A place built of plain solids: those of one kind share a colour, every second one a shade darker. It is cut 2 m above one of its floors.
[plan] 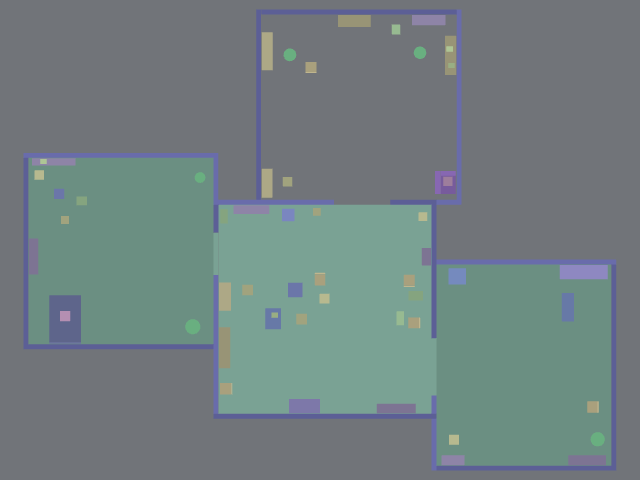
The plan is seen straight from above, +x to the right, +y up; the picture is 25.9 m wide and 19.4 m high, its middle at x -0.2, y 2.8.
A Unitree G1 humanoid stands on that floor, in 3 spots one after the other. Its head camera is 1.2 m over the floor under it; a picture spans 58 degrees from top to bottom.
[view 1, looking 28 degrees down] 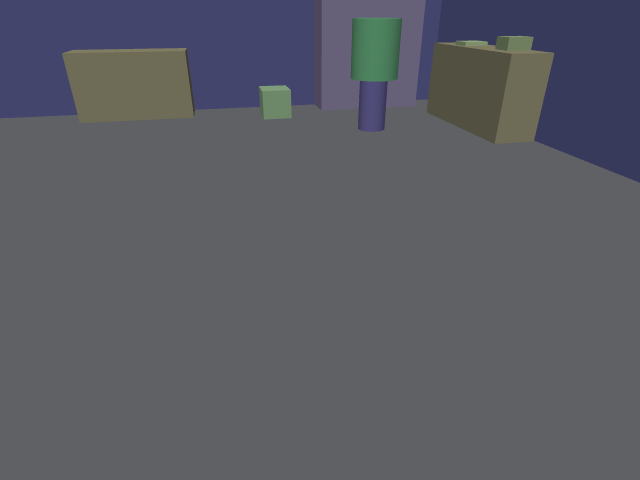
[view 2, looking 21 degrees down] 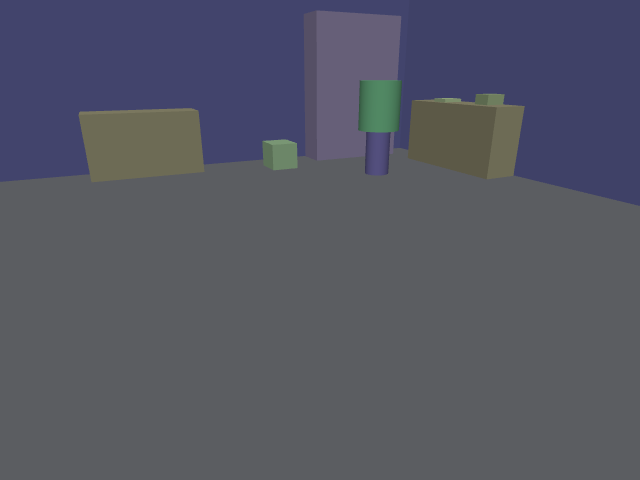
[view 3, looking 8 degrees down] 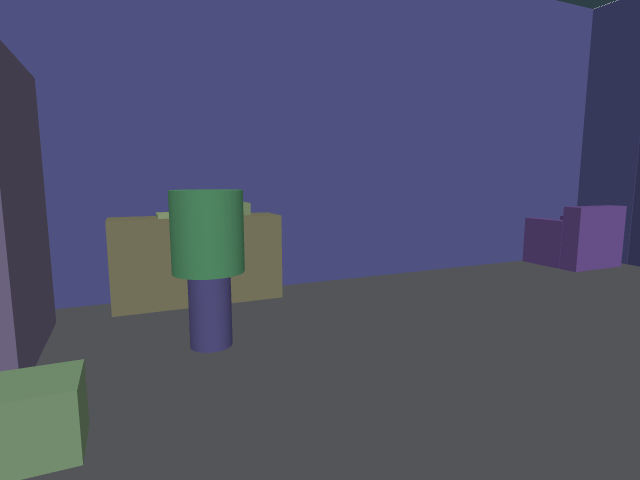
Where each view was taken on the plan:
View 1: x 2.15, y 5.66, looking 77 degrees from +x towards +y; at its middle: ground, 2.56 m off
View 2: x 0.75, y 5.70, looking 64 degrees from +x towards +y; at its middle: ground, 3.35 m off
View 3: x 0.75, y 10.88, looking -24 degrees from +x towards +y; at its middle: wall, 5.05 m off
